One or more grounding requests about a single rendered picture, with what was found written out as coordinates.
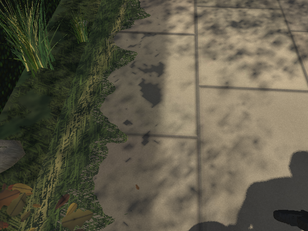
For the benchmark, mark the robot right hand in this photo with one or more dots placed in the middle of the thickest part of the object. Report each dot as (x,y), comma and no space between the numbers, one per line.
(294,218)

